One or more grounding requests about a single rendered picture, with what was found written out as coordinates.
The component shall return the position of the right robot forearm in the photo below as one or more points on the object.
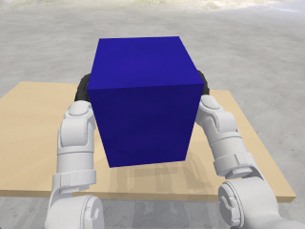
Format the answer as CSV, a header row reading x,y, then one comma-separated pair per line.
x,y
231,158

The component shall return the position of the robot right hand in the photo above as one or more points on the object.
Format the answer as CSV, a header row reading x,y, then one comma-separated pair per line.
x,y
206,90

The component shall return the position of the robot right upper arm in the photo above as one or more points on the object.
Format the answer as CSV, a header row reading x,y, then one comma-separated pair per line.
x,y
249,203

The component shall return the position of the robot left hand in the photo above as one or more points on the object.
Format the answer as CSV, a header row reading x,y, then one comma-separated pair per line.
x,y
82,93

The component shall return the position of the carton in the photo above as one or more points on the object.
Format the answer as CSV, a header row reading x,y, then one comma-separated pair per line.
x,y
144,93

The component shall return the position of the table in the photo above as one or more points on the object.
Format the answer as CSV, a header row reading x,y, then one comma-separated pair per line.
x,y
32,112

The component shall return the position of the robot left upper arm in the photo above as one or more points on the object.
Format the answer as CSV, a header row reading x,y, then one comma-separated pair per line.
x,y
81,212

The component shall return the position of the left robot forearm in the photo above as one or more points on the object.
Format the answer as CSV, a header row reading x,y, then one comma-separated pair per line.
x,y
75,147

